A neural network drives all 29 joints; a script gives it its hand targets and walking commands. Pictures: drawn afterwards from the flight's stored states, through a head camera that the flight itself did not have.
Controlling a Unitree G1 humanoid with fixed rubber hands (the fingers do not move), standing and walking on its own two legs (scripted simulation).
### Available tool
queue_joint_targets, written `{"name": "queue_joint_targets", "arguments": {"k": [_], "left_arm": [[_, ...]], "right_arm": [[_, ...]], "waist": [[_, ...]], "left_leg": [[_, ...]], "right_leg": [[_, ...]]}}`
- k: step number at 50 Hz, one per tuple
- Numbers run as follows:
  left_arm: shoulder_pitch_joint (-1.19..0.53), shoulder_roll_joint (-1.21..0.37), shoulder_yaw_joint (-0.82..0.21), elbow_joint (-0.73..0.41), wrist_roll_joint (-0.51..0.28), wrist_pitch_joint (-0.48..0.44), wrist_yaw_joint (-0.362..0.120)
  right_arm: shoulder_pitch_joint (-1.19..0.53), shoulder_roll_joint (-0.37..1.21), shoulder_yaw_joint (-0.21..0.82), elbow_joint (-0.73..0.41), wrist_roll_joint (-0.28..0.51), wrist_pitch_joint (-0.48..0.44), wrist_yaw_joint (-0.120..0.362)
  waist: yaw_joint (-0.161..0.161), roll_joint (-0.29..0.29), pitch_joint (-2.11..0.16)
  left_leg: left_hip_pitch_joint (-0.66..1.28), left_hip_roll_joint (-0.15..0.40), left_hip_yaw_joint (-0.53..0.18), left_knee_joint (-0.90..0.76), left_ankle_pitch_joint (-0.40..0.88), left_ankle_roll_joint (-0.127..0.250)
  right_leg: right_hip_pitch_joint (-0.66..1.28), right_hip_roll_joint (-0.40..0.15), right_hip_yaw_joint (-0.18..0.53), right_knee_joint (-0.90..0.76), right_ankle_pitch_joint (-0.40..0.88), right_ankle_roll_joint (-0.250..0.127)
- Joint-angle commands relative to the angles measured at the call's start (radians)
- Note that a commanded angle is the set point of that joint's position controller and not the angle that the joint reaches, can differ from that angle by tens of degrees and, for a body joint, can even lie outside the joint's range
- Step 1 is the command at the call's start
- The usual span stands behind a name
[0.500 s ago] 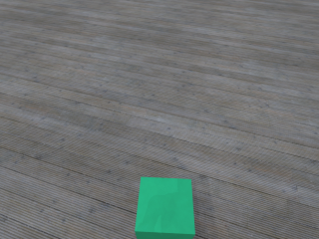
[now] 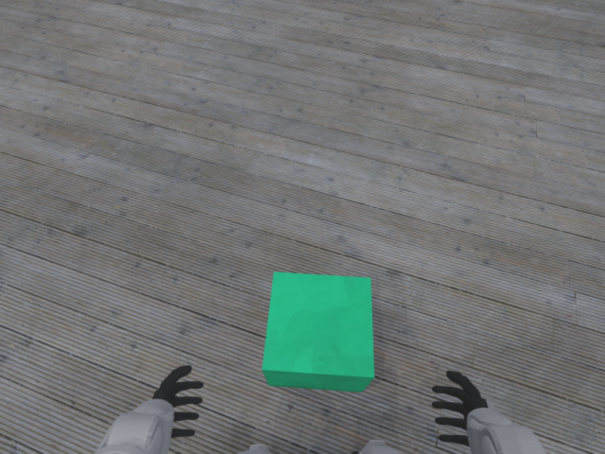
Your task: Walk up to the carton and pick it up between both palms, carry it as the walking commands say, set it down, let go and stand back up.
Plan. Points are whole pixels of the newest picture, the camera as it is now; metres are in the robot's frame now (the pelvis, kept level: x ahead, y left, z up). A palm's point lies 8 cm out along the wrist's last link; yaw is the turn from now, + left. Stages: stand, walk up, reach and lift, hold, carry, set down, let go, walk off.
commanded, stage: reach and lift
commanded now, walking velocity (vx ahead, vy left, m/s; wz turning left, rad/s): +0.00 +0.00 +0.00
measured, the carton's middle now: (318, 333) +0.47 -0.03 -0.63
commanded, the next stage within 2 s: none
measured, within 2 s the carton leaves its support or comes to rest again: neither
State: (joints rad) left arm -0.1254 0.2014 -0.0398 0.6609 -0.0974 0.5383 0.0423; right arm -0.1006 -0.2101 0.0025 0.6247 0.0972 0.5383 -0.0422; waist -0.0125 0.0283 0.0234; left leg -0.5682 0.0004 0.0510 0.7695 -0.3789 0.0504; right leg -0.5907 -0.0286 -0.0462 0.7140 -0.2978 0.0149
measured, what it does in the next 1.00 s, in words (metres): lowers itself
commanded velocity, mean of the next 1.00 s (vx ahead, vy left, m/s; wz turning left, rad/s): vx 0.00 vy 0.00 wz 0.00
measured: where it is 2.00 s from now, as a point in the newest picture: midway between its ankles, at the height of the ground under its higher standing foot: outside the picture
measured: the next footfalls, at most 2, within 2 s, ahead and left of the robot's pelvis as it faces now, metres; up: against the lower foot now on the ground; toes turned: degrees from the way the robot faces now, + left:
none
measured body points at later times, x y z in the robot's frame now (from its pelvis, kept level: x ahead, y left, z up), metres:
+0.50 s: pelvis -0.07 -0.03 -0.06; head +0.09 -0.03 +0.36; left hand +0.23 +0.20 -0.17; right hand +0.21 -0.25 -0.17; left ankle +0.00 +0.09 -0.71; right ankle +0.03 -0.13 -0.71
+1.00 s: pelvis -0.10 -0.03 -0.09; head +0.19 -0.04 +0.25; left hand +0.41 +0.19 -0.19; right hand +0.37 -0.24 -0.21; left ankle +0.00 +0.09 -0.71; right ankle +0.03 -0.13 -0.71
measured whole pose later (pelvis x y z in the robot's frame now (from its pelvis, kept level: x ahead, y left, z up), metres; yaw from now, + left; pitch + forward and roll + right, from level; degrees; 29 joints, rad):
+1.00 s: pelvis -0.10 -0.03 -0.09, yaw +1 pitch +29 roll +0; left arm -1.10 0.44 0.19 0.91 -0.07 0.35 -0.08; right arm -1.02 -0.24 -0.20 0.77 0.12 0.41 -0.12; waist -0.06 0.00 0.20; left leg -1.33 0.02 0.04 1.15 -0.33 0.02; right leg -1.36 -0.03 -0.05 1.11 -0.26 -0.03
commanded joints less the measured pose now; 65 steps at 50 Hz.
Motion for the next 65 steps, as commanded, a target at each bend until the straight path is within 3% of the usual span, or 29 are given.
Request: {"name": "queue_joint_targets", "arguments": {"k": [1,2,6,13,19,20,22,23,25,28,31,32,33,35,37,38,42,46,48,49,50,51,54,56,57,58,59,63,65], "left_arm": [[0.286,0.061,0.111,-0.043,0.118,-0.01,-0.043],[0.274,0.048,0.111,-0.046,0.133,-0.036,-0.041],[0.043,0.074,0.141,-0.242,0.172,-0.143,-0.058],[-0.117,0.146,0.161,-0.328,0.137,-0.141,-0.077],[-0.275,0.184,0.126,-0.263,0.08,-0.014,-0.097],[-0.307,0.193,0.123,-0.22,0.06,0.0,-0.098],[-0.408,0.267,0.191,-0.193,0.075,-0.01,-0.115],[-0.563,0.256,0.176,-0.257,0.043,-0.018,-0.118],[-0.631,0.283,0.204,-0.222,0.05,-0.025,-0.125],[-0.798,0.339,0.247,-0.149,0.057,-0.036,-0.132],[-0.838,0.32,0.219,-0.031,0.065,-0.019,-0.137],[-0.921,0.325,0.184,-0.023,0.044,-0.033,-0.147],[-0.936,0.372,0.228,-0.011,0.056,-0.036,-0.148],[-1.018,0.379,0.231,0.046,0.055,-0.065,-0.157],[-1.109,0.431,0.255,-0.043,0.084,-0.096,-0.139],[-1.08,0.416,0.23,0.014,0.06,-0.096,-0.143],[-1.223,0.468,0.251,0.038,0.062,-0.134,-0.126],[-1.296,0.454,0.27,0.107,0.037,-0.212,-0.123],[-1.325,0.476,0.274,0.056,0.012,-0.237,-0.118],[-1.314,0.473,0.272,0.147,0.018,-0.24,-0.116],[-1.284,0.49,0.303,0.161,0.018,-0.251,-0.12],[-1.345,0.45,0.24,0.099,-0.016,-0.251,-0.108],[-1.454,0.536,0.301,0.03,0.016,-0.267,-0.097],[-1.49,0.524,0.29,0.054,-0.017,-0.265,-0.083],[-1.481,0.507,0.253,0.044,-0.053,-0.253,-0.081],[-1.537,0.517,0.271,0.098,-0.063,-0.252,-0.081],[-1.549,0.557,0.278,-0.079,-0.052,-0.261,-0.069],[-1.536,0.578,0.285,-0.205,-0.106,-0.263,-0.049],[-1.489,0.584,0.283,-0.35,-0.121,-0.266,-0.037]], "right_arm": [[0.357,0.003,-0.075,-0.047,-0.116,0.018,0.02],[0.27,-0.015,-0.097,-0.097,-0.149,-0.012,0.018],[0.11,-0.026,-0.175,-0.238,-0.17,-0.123,0.033],[-0.073,-0.023,-0.098,-0.436,-0.071,-0.129,0.054],[-0.156,-0.053,-0.105,-0.319,-0.014,0.018,0.028],[-0.154,-0.084,-0.142,-0.306,-0.035,0.033,0.016],[-0.283,-0.046,-0.121,-0.296,-0.018,0.036,0.005],[-0.426,-0.119,-0.176,-0.369,-0.008,0.021,0.007],[-0.461,-0.13,-0.194,-0.273,-0.03,0.028,-0.01],[-0.658,-0.102,-0.15,-0.262,0.006,0.029,-0.028],[-0.704,-0.094,-0.152,-0.16,0.034,0.042,-0.044],[-0.784,-0.115,-0.181,-0.177,0.03,0.032,-0.055],[-0.804,-0.098,-0.173,-0.165,0.032,0.036,-0.064],[-0.879,-0.106,-0.177,-0.151,0.031,0.018,-0.089],[-0.972,-0.17,-0.233,-0.127,0.028,-0.011,-0.085],[-0.964,-0.157,-0.212,-0.114,0.029,-0.018,-0.085],[-1.071,-0.168,-0.22,-0.065,0.031,-0.064,-0.079],[-1.204,-0.168,-0.213,0.008,0.021,-0.154,-0.073],[-1.197,-0.247,-0.269,-0.008,-0.01,-0.186,-0.081],[-1.251,-0.208,-0.216,-0.005,0.032,-0.19,-0.076],[-1.232,-0.243,-0.25,-0.02,0.022,-0.2,-0.079],[-1.279,-0.288,-0.271,-0.068,0.029,-0.214,-0.072],[-1.314,-0.292,-0.24,-0.066,0.063,-0.228,-0.065],[-1.365,-0.325,-0.261,-0.053,0.061,-0.235,-0.056],[-1.329,-0.354,-0.264,-0.005,0.035,-0.232,-0.059],[-1.448,-0.349,-0.277,-0.055,0.089,-0.233,-0.063],[-1.402,-0.38,-0.301,-0.075,0.069,-0.238,-0.058],[-1.413,-0.398,-0.267,-0.249,0.141,-0.264,-0.064],[-1.359,-0.431,-0.302,-0.341,0.12,-0.255,-0.066]], "waist": [[-0.038,-0.043,-0.364],[-0.023,-0.068,-0.339],[-0.029,0.072,-0.442],[0.043,-0.029,-0.439],[-0.007,-0.003,-0.369],[-0.058,-0.045,-0.396],[0.01,-0.063,-0.388],[-0.042,-0.028,-0.42],[-0.063,-0.096,-0.433],[0.015,-0.036,-0.502],[0.004,0.009,-0.57],[-0.048,0.003,-0.563],[-0.01,-0.015,-0.638],[-0.036,-0.013,-0.677],[-0.022,0.113,-0.792],[-0.047,0.042,-0.822],[-0.029,0.066,-0.879],[-0.037,-0.042,-0.829],[-0.079,-0.031,-1.041],[-0.022,-0.006,-1.096],[-0.023,-0.034,-1.12],[-0.058,0.045,-1.257],[-0.014,0.022,-1.376],[-0.032,0.011,-1.411],[-0.099,-0.064,-1.445],[-0.05,-0.008,-1.503],[-0.058,0.0,-1.645],[-0.058,0.042,-1.941],[-0.062,0.027,-2.135]], "left_leg": [[0.2,-0.002,-0.156,-0.083,0.666,0.002],[0.137,-0.005,-0.148,-0.074,0.696,0.0],[0.139,0.023,-0.159,0.015,0.745,-0.021],[-0.069,0.01,-0.104,0.076,0.141,-0.011],[-0.231,-0.001,-0.075,0.105,-0.047,-0.014],[-0.221,-0.003,-0.068,0.115,-0.06,-0.008],[-0.285,-0.006,-0.049,0.142,-0.09,0.007],[-0.283,-0.01,-0.061,0.149,-0.087,-0.001],[-0.31,-0.015,-0.046,0.157,-0.061,0.007],[-0.357,-0.014,-0.023,0.163,-0.081,0.001],[-0.317,-0.017,-0.023,0.141,-0.123,-0.006],[-0.359,-0.012,-0.034,0.162,-0.105,-0.005],[-0.373,-0.029,-0.011,0.186,-0.092,-0.001],[-0.448,-0.031,0.006,0.214,-0.074,-0.008],[-0.315,-0.022,-0.02,0.178,-0.071,-0.015],[-0.337,-0.023,-0.017,0.191,-0.05,-0.014],[-0.364,-0.033,-0.019,0.205,-0.04,-0.02],[-0.478,-0.038,-0.034,0.217,0.017,-0.015],[-0.408,-0.054,-0.03,0.247,0.09,-0.035],[-0.407,-0.055,-0.039,0.244,0.126,-0.028],[-0.422,-0.063,-0.032,0.238,0.123,-0.026],[-0.254,-0.055,-0.064,0.249,0.18,-0.033],[-0.225,-0.067,-0.063,0.282,0.221,-0.019],[-0.203,-0.06,-0.08,0.283,0.27,-0.02],[-0.199,-0.068,-0.08,0.306,0.303,-0.022],[-0.202,-0.064,-0.072,0.308,0.32,-0.013],[-0.079,-0.074,-0.08,0.3,0.429,-0.027],[0.159,-0.073,-0.117,0.415,0.895,-0.021],[0.137,-0.079,-0.109,0.4,0.929,-0.026]], "right_leg": [[0.15,0.049,0.1,-0.025,0.454,-0.046],[0.133,0.067,0.086,-0.002,0.447,-0.039],[0.021,0.056,0.085,0.063,0.455,-0.032],[-0.013,0.041,0.042,0.18,0.082,0.007],[-0.021,0.046,0.045,0.198,-0.021,-0.019],[-0.014,0.047,0.033,0.192,-0.037,-0.016],[-0.009,0.042,0.062,0.19,-0.098,-0.003],[-0.048,0.044,0.06,0.2,-0.093,-0.018],[-0.032,0.049,0.049,0.216,-0.072,-0.008],[0.019,0.036,0.076,0.192,-0.163,-0.012],[-0.006,0.03,0.057,0.204,-0.167,-0.015],[-0.031,0.041,0.071,0.219,-0.137,-0.014],[0.037,0.032,0.085,0.206,-0.176,-0.005],[0.09,0.021,0.134,0.189,-0.174,-0.001],[-0.019,0.029,0.074,0.24,-0.074,-0.016],[0.033,0.035,0.082,0.233,-0.041,-0.012],[-0.05,0.045,0.06,0.258,-0.069,0.009],[-0.103,0.05,0.073,0.275,0.024,0.015],[-0.056,0.058,0.05,0.316,0.141,0.013],[-0.077,0.057,0.048,0.334,0.198,0.014],[-0.025,0.05,0.057,0.317,0.206,0.014],[-0.104,0.066,0.021,0.348,0.227,-0.002],[-0.084,0.073,0.045,0.352,0.256,-0.002],[-0.087,0.072,0.043,0.365,0.31,-0.012],[-0.033,0.076,0.028,0.378,0.361,-0.008],[0.01,0.069,0.05,0.387,0.408,-0.012],[0.055,0.084,0.028,0.41,0.482,-0.017],[0.026,0.089,0.046,0.457,0.785,-0.033],[0.212,0.087,0.071,0.501,0.887,-0.041]]}}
